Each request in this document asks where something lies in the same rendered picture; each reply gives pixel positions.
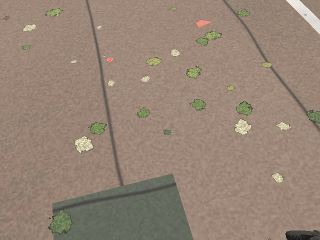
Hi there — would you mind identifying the robot right hand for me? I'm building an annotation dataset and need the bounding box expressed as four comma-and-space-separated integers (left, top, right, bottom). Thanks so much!
285, 230, 320, 240

